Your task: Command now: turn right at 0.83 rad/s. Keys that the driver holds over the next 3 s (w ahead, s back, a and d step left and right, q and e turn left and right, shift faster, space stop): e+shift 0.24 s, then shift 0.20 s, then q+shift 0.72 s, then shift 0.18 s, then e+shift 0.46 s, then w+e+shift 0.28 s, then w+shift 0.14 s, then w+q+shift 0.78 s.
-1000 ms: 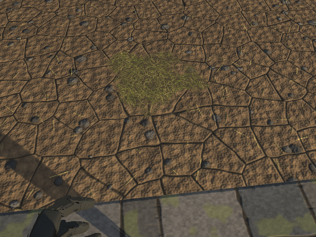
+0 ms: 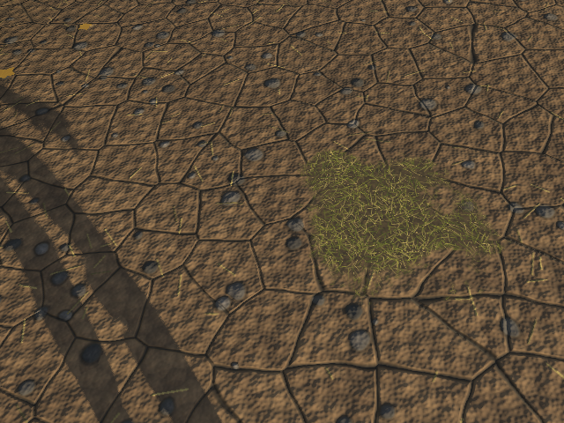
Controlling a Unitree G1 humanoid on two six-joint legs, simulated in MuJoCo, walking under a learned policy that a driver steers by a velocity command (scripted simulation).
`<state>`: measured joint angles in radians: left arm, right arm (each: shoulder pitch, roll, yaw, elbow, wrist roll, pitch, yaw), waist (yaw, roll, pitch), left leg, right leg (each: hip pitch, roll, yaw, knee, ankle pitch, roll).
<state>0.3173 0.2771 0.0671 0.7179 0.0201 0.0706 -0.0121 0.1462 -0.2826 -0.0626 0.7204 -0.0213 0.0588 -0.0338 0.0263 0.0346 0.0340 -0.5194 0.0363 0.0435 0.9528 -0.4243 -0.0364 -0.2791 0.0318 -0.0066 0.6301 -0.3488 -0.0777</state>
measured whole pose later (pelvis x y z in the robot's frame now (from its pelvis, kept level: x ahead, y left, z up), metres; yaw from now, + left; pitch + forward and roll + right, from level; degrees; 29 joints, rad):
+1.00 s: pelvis +0.01 +0.00 +0.02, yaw +1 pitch +1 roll +0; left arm 0.18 0.30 0.02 0.69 0.03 0.02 0.05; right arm 0.23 -0.36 -0.11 0.75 -0.02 0.07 0.03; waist -0.02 0.05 0.06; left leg -0.49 -0.13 -0.13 1.01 -0.39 -0.03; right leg -0.18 0.05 0.01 0.39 -0.23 -0.06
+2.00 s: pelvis +0.04 +0.00 +0.01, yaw -10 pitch +1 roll +1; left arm 0.33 0.30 0.07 0.71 0.01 0.04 -0.03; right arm 0.18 -0.32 -0.05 0.71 -0.05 0.00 0.03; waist 0.01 0.05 0.02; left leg -0.50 0.05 0.03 1.05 -0.33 -0.04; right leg -0.20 0.06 0.02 0.49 -0.31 -0.10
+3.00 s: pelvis +0.81 -0.13 +0.01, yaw +10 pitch +2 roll -2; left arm 0.38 0.33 0.06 0.82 0.03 -0.10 0.00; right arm 0.15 -0.38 -0.08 0.71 -0.03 0.00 0.06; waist 0.04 0.06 0.00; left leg -0.69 0.05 0.02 1.24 -0.22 0.10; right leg -0.08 -0.02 -0.17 0.37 -0.32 0.02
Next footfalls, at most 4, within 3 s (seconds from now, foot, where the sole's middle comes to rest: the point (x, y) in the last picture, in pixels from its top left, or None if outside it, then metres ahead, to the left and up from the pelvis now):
0.46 left None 0.11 0.09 -0.77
0.88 right None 0.03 -0.08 -0.77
1.34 left None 0.02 0.13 -0.77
1.86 right None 0.03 -0.07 -0.77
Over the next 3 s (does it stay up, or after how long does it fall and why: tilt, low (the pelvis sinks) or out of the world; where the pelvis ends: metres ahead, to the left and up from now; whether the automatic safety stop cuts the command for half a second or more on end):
stays up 0.81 -0.13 0.01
